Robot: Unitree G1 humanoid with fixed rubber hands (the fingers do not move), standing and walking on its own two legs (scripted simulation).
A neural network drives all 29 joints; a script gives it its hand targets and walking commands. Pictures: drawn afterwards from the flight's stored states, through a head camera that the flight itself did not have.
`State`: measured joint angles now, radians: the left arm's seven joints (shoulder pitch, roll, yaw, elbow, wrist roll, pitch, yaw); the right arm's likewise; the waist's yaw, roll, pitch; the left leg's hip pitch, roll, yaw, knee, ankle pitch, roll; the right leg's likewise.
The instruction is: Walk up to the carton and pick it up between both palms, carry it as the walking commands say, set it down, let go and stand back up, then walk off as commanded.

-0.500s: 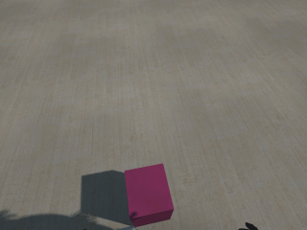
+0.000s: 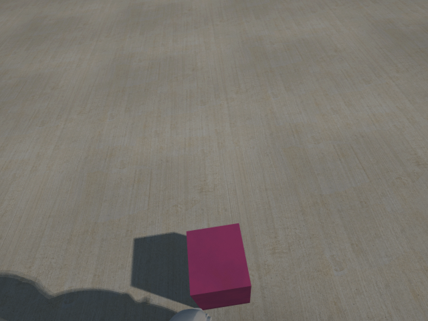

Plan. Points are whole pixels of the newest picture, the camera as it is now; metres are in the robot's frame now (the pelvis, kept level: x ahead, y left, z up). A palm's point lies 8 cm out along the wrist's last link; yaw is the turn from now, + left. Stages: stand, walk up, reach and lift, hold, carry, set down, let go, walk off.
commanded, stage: walk up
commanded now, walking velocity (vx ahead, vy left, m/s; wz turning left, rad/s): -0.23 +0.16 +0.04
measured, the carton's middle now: (219, 268) +0.40 +0.06 -0.61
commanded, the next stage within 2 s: none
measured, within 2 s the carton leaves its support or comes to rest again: neither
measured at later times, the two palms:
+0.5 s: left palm out of the picture -0.04 +0.35 -0.14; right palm out of the picture +0.02 -0.12 -0.09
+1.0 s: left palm out of the picture -0.06 +0.32 -0.12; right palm out of the picture -0.10 -0.10 -0.13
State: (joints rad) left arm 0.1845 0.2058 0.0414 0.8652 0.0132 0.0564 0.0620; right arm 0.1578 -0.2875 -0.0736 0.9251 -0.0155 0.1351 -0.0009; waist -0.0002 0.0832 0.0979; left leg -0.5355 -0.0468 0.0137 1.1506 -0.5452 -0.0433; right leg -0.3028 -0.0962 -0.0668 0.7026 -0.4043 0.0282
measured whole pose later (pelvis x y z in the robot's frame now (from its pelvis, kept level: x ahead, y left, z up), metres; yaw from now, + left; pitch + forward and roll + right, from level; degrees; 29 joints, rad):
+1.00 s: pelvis -0.06 +0.11 +0.02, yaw +1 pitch -2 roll +1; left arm 0.26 0.12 0.01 1.13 0.01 0.01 0.05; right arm 0.31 -0.13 -0.02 1.16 0.00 0.00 -0.03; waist -0.04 0.00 0.04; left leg -0.10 -0.06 0.09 0.33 -0.19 0.07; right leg -0.02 -0.01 -0.01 0.36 -0.30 -0.01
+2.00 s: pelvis -0.08 +0.04 +0.01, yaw +1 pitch -1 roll +0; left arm 0.30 0.13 0.03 1.12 0.00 0.00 0.06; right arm 0.27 -0.14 -0.03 1.14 -0.01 0.02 -0.05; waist 0.00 -0.02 0.04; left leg -0.25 0.07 0.05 0.55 -0.28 -0.04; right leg -0.11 0.12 -0.06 0.45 -0.33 -0.12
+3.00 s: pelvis -0.07 +0.05 +0.02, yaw +3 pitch +0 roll -1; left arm 0.22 0.23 0.06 1.07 0.03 0.04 0.02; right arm 0.30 -0.19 -0.04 1.10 -0.03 0.01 -0.05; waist -0.04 0.00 0.06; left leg -0.25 0.06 0.02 0.51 -0.27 -0.03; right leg -0.32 -0.02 -0.01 0.82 -0.43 0.02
